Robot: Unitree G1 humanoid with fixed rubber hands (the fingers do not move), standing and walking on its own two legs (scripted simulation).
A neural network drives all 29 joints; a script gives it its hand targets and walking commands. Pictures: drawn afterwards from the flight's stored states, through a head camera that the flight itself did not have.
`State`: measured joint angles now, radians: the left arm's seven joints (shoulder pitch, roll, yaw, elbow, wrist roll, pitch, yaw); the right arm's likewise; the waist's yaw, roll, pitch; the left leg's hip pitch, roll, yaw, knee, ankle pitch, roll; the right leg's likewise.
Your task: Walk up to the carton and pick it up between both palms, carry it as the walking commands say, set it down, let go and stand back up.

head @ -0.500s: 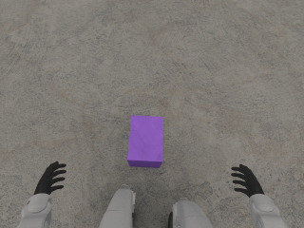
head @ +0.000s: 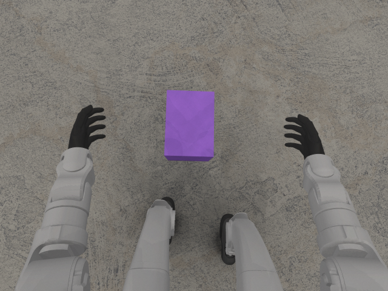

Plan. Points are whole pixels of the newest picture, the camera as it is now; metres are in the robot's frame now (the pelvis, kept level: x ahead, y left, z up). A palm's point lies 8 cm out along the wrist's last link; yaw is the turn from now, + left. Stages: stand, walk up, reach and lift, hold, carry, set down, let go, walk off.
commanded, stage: reach and lift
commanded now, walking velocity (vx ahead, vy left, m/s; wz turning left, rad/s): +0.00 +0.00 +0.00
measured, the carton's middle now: (189, 128) +0.51 +0.03 -0.59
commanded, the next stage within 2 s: none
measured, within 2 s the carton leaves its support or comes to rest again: neither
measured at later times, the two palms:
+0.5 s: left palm (113, 85) +0.50 +0.21 -0.14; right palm (283, 100) +0.49 -0.18 -0.15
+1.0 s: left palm (128, 89) +0.53 +0.20 -0.23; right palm (262, 104) +0.51 -0.16 -0.25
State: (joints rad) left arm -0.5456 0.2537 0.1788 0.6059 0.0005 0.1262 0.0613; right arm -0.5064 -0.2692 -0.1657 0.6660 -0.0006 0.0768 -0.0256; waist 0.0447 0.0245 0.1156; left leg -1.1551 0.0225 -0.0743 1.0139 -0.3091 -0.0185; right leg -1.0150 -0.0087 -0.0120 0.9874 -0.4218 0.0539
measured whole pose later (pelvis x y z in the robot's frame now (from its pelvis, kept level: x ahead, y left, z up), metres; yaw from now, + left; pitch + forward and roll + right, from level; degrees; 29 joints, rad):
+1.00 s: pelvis +0.00 -0.01 -0.06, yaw -4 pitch +51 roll -6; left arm -1.26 0.22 0.43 0.74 0.02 0.12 -0.01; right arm -1.15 -0.18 -0.32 0.67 0.00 0.14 -0.08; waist 0.07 0.01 0.12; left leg -1.75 0.03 -0.07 1.18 -0.28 -0.01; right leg -1.61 0.01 0.01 1.16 -0.43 0.06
